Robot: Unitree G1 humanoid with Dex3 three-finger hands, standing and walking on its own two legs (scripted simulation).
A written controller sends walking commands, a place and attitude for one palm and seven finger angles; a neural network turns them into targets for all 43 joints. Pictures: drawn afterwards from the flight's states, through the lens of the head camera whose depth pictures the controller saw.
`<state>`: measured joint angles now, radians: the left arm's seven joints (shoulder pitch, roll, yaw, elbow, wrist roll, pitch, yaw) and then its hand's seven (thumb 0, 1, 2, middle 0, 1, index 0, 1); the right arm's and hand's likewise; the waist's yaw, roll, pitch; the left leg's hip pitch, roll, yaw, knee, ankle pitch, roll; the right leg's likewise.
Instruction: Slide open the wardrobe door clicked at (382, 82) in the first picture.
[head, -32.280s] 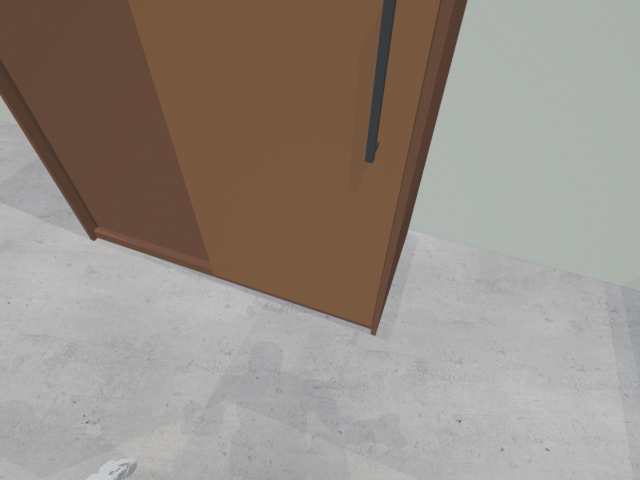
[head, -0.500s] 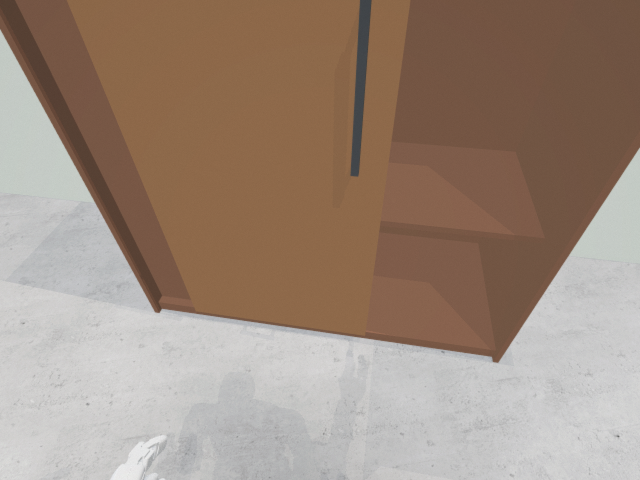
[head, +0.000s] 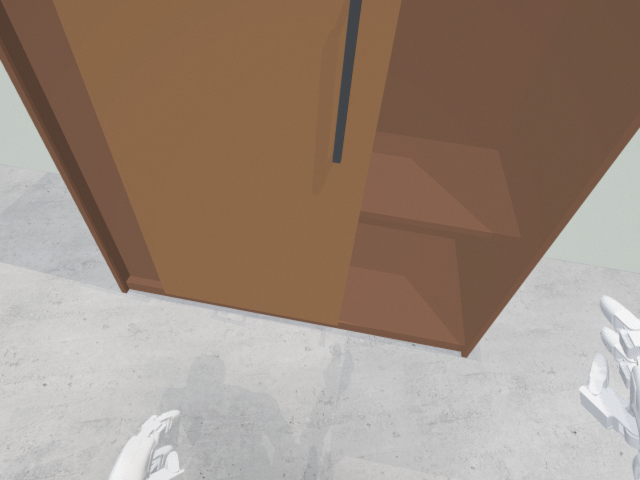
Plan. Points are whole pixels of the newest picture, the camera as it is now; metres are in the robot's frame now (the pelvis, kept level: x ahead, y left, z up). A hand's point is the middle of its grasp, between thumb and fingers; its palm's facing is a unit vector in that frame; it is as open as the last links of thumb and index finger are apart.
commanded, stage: let the arm hang, fingers relaxed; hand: right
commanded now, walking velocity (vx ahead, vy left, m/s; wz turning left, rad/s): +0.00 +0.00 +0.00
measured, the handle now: (347, 76) +0.73 +0.00 +0.18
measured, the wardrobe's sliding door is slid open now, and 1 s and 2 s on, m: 0.44 0.44 0.44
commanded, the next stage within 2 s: look to check the result in 1.02 s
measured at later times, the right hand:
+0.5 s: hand out of the picture -0.04 -0.20 -0.16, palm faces +0.02 +0.97 -0.23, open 7.3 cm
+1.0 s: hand out of the picture -0.03 -0.18 -0.16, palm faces +0.01 +0.99 -0.17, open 7.4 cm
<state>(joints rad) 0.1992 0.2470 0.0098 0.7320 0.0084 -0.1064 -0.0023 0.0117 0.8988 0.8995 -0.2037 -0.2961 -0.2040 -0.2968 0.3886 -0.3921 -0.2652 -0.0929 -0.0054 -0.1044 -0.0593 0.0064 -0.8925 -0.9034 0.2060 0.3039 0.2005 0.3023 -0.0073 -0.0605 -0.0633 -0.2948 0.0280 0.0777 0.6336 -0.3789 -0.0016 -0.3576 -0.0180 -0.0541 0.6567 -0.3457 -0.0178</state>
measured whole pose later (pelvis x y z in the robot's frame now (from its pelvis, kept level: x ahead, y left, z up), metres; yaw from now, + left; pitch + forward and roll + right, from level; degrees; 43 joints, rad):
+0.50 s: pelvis -0.04 +0.00 +0.02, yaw -1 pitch -1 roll +1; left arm 0.25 0.18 0.01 1.05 0.03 0.03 0.02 0.01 0.91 0.90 -0.20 -0.30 -0.20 -0.30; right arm 0.29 -0.21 -0.01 1.07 -0.02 0.03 -0.01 0.00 -0.93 -0.90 0.21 0.30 0.20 0.30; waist 0.00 -0.03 0.05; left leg -0.20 0.02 0.10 0.45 -0.24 0.00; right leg -0.28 -0.01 -0.04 0.49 -0.21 -0.03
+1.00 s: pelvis -0.04 -0.02 +0.02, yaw +0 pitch -1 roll +0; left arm 0.27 0.14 0.01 1.13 0.02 0.01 0.03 0.01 0.91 0.90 -0.20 -0.30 -0.20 -0.30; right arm 0.26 -0.14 -0.01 1.13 -0.02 0.00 -0.02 0.01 -0.91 -0.90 0.20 0.30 0.20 0.30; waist 0.01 0.00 0.03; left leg -0.20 0.05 0.06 0.44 -0.22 -0.02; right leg -0.25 0.01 -0.07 0.44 -0.18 -0.05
